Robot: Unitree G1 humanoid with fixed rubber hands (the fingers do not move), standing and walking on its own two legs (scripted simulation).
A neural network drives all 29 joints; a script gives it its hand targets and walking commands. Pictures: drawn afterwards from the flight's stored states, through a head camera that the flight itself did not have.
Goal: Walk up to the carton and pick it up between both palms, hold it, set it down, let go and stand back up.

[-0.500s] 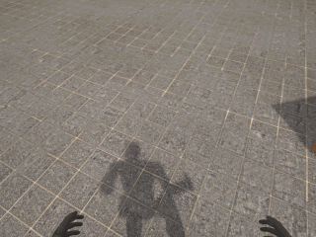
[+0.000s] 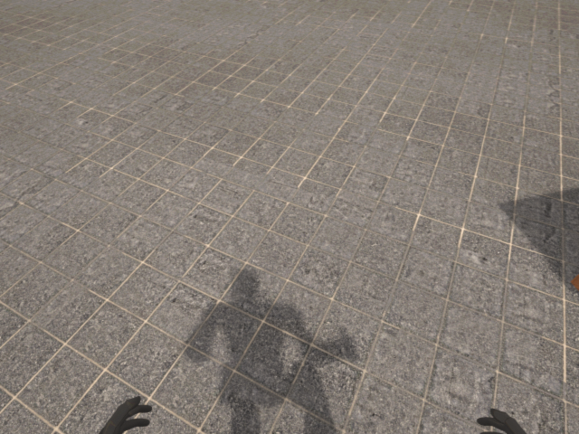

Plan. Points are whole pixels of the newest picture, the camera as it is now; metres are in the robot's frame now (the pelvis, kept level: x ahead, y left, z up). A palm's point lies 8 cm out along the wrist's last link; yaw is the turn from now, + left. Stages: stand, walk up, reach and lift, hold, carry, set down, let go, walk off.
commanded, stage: stand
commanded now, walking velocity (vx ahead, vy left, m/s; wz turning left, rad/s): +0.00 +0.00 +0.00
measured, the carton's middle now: out of the picture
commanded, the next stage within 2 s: walk up in 1.66 s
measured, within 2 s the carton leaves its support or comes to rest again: neither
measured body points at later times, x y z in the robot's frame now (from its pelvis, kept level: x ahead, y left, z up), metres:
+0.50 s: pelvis -0.01 +0.00 +0.01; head +0.01 +0.00 +0.46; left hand +0.10 +0.29 -0.11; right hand +0.10 -0.30 -0.10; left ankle +0.00 +0.13 -0.73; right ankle -0.01 -0.12 -0.73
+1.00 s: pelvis -0.01 +0.00 +0.02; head +0.00 +0.00 +0.46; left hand +0.07 +0.30 -0.11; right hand +0.07 -0.31 -0.11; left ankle +0.00 +0.13 -0.73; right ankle -0.01 -0.12 -0.73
